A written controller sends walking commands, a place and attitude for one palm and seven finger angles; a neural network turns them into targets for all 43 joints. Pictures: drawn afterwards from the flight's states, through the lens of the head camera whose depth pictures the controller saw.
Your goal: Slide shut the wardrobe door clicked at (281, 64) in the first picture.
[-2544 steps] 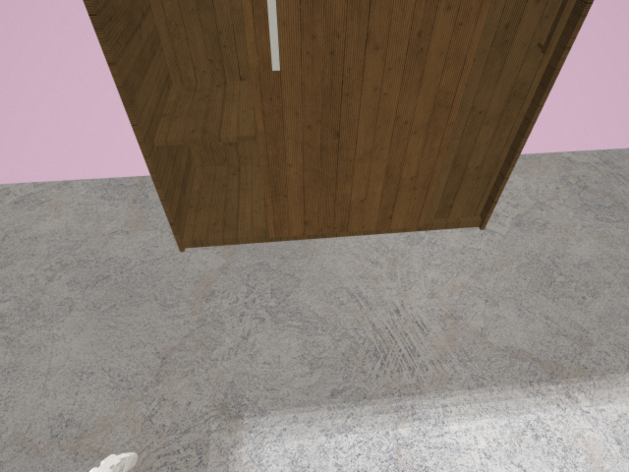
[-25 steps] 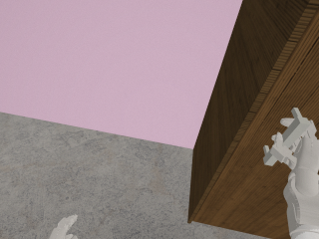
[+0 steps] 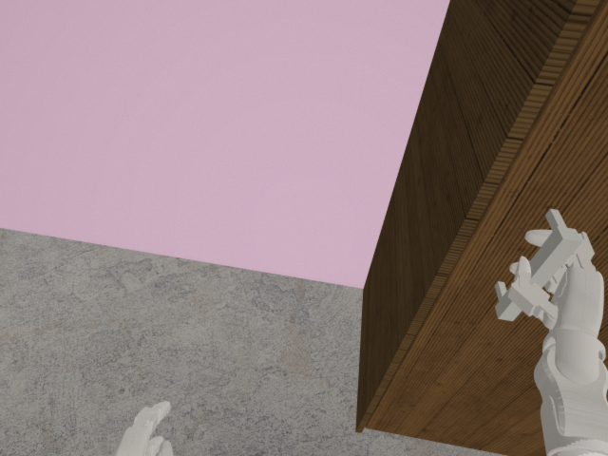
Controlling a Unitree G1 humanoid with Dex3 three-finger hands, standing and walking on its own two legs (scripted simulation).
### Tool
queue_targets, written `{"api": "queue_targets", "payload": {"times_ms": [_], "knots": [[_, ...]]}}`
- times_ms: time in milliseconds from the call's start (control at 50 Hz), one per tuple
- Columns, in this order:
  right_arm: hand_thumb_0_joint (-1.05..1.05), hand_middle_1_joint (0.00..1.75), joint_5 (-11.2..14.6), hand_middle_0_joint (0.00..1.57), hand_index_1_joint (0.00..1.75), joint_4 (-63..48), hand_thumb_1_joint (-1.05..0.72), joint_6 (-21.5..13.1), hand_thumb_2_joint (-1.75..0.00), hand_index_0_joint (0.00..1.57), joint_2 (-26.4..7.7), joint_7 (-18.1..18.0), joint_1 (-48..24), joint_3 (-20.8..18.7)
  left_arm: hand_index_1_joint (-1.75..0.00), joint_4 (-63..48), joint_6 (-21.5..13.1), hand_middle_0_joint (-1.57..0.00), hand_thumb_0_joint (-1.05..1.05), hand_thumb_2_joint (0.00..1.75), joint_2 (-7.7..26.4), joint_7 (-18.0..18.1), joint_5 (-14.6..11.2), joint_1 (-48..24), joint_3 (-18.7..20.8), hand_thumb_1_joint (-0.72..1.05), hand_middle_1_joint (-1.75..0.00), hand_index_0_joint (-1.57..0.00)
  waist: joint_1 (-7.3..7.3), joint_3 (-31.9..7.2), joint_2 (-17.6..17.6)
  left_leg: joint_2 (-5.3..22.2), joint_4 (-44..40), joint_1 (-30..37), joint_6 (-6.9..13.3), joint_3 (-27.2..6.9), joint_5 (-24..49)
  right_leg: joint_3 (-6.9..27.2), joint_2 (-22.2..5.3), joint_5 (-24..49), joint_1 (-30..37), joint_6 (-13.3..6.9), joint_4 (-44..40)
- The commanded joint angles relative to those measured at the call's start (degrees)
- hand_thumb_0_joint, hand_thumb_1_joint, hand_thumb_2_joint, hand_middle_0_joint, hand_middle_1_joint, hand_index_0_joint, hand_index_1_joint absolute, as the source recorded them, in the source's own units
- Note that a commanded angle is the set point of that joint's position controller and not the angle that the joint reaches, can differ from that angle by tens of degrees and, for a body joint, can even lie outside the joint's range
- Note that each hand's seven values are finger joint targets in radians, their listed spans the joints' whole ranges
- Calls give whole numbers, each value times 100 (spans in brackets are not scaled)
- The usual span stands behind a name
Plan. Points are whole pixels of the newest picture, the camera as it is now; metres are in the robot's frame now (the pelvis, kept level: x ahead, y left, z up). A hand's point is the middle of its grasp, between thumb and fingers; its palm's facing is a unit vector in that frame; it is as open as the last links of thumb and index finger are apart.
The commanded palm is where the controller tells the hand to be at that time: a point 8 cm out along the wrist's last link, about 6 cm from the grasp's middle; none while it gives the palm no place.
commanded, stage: stop walking and hold the door there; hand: right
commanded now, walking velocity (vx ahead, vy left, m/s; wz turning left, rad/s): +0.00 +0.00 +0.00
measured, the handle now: (528, 267) +0.35 -0.29 +0.10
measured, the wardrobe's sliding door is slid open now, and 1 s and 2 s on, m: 0.00 0.00 0.00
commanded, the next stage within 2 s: loosen the grip on the handle in 1.96 s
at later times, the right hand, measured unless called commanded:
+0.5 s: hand (525, 290) +0.31 -0.26 +0.12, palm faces +0.24 +0.96 -0.16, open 6.2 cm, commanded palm +0.28 -0.28 +0.11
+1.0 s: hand (531, 290) +0.30 -0.26 +0.12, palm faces +0.11 +0.99 -0.06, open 6.1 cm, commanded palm +0.28 -0.27 +0.11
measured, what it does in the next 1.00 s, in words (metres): steps to the right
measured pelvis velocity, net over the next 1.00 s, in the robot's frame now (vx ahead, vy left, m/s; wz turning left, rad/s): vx -0.05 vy -0.12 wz -0.04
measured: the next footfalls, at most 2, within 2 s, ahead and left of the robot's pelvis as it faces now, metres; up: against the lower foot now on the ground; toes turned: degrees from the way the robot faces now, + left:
left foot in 1.20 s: -0.07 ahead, +0.00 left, +0.00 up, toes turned -1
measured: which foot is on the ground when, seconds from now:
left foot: down 0.00-0.44, up 0.46-1.00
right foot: down 0.00-1.00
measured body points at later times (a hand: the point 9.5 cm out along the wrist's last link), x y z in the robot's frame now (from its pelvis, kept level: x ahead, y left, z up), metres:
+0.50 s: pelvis -0.03 -0.08 -0.01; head +0.00 -0.08 +0.44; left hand +0.15 +0.16 -0.10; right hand +0.29 -0.31 +0.13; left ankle -0.05 +0.10 -0.70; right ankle +0.02 -0.15 -0.74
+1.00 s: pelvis -0.05 -0.12 +0.01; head -0.05 -0.15 +0.46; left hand +0.12 +0.08 -0.07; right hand +0.29 -0.31 +0.13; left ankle -0.12 +0.03 -0.68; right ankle +0.02 -0.15 -0.74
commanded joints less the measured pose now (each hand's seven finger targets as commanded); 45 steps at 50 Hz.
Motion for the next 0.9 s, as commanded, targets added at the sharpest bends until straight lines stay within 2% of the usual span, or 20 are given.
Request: {"api": "queue_targets", "payload": {"times_ms": [0,80,180,200,260,280,320,360,380,400,420,440,460,500,540,560,620,720,800,880], "knots": [[0,140,-206,45,140,-1112,-90,-291,-90,45,-575,205,-1376,501,-30,-844,-249,-20,0,90,832,88,32,-541,285,90,-30,-20,274,-646,229,362,-456,-862,19,-258,1098,662,-623,777,1324,-50,-313],[0,140,-232,45,140,-1353,-90,-313,-90,45,-459,198,-1412,678,-30,-891,-196,-20,0,90,788,85,30,-600,269,90,-30,-20,238,-581,71,476,-444,-825,30,-316,1516,597,-540,1150,1288,-45,-195],[0,140,-273,45,140,-1264,-90,-323,-90,45,-667,128,-1236,559,-30,-966,20,-20,0,90,752,29,3,-601,344,90,-30,-20,212,-712,586,1148,-258,-579,148,-650,3339,415,-302,1775,1049,67,544],[0,140,-273,45,140,-1204,-90,-324,-90,45,-738,119,-1300,508,-30,-975,65,-20,0,90,777,19,-3,-650,365,90,-30,-20,202,-733,855,1339,-234,-433,206,-748,3708,393,-188,1462,825,116,750],[0,140,-307,45,140,-1185,-90,-362,-90,45,-733,109,-1444,503,-30,-1071,137,-20,0,90,736,17,-17,-823,373,90,-30,-20,42,-501,1320,2112,-196,200,626,-1244,4471,648,113,-823,-357,205,1342],[0,140,-324,45,140,-1264,-90,-368,-90,45,-758,102,-1575,490,-30,-1077,122,-20,0,90,736,13,-26,-852,358,90,-30,-20,3,-454,1424,2325,-134,362,728,-1251,4455,804,87,-1204,-646,203,1407],[0,140,-345,45,140,-1413,-90,-354,-90,45,-571,99,-1737,658,-30,-1083,107,-20,0,90,652,31,-14,-953,323,90,-30,-20,31,-351,1543,2378,94,410,673,-1032,4558,886,13,-1281,-678,204,1117],[0,140,-359,45,140,-1586,-90,-355,-90,45,-438,106,-1808,786,-30,-1010,149,-20,0,90,598,35,24,-999,300,90,-30,-20,138,-483,1241,1996,598,3,382,-397,4156,629,33,-105,108,245,305],[0,140,-322,45,140,-1881,-90,-393,-90,45,-334,143,-1960,884,-30,-1000,166,-20,0,90,680,51,40,-895,337,90,-30,-20,212,-716,625,1391,1183,-501,56,68,3115,838,-271,1596,817,99,-161],[0,140,-256,45,140,-2131,-90,-433,-90,45,-86,211,-1840,1138,-30,-1100,177,-20,0,90,848,41,38,-847,404,90,-30,-20,216,-874,-700,586,2185,-1328,-301,390,610,2001,-1273,3444,1504,-469,-248],[0,140,-255,45,140,-2530,-90,-508,-90,45,159,270,-1809,1388,-30,-1215,158,-20,0,90,704,-54,37,-709,347,90,-30,-20,169,-1335,-1350,284,3208,-1501,-230,128,-1913,2450,-1755,3756,1642,-859,-627],[0,140,-328,45,140,-2585,-90,-495,-90,45,372,317,-1828,1579,-30,-1203,108,-20,0,90,577,-151,81,-717,268,90,-30,-20,196,-1357,-920,250,3785,-1459,-107,-96,-1880,2586,-1772,2095,1462,-749,-959],[0,140,-305,45,140,-2674,-90,-441,-90,45,595,344,-2102,1818,-30,-1163,112,-20,0,90,569,-159,45,-824,262,90,-30,-20,266,-1145,-384,284,3966,-1636,-104,-174,-1567,2553,-1730,1109,1235,-603,-1127],[0,140,-199,45,140,-2682,-90,-320,-90,45,859,339,-2432,2108,-30,-1104,46,-20,0,90,601,-131,24,-767,298,90,-30,-20,320,-1184,493,282,3779,-1844,-155,-292,-894,2337,-1622,1005,1740,-558,-1015],[0,140,-281,45,140,-2446,-90,-155,-90,45,852,334,-2565,2132,-30,-959,-1,-20,0,90,613,-150,95,-781,274,90,-30,-20,287,-1055,333,284,3436,-1816,-158,-249,-481,1922,-1393,704,1755,-270,-1187],[0,140,-301,45,140,-2426,-90,-98,-90,45,898,342,-2745,2217,-30,-914,-4,-20,0,90,610,-161,104,-812,239,90,-30,-20,285,-1057,-31,232,3291,-1737,-141,-188,-366,1747,-1273,396,1764,-45,-1323],[0,140,-308,45,140,-2322,-90,26,-90,45,804,359,-3122,2214,-30,-845,1,-20,0,90,520,-191,141,-883,126,90,-30,-20,272,-1033,-691,155,2919,-1597,-95,-82,-358,1677,-1264,-362,1800,310,-1698],[0,140,-244,45,140,-2025,-90,111,-90,45,1037,406,-3368,2462,-30,-769,-12,-20,0,90,444,-189,170,-843,60,90,-30,-20,306,-986,-269,22,2434,-1366,-82,19,-470,1809,-1417,10,1941,345,-1908],[0,140,-232,45,140,-1850,-90,132,-90,45,1219,464,-3549,2620,-30,-701,-60,-20,0,90,443,-213,176,-780,79,90,-30,-20,306,-1262,-345,-11,2294,-1252,-50,52,-483,1502,-1319,581,2312,459,-1768],[0,140,-207,45,140,-1705,-90,150,-90,45,1199,457,-3687,2563,-30,-682,-79,-20,0,90,447,-228,167,-772,105,90,-30,-20,312,-1280,-458,-66,2202,-1057,-20,160,-555,1399,-1305,292,2210,534,-1926]]}}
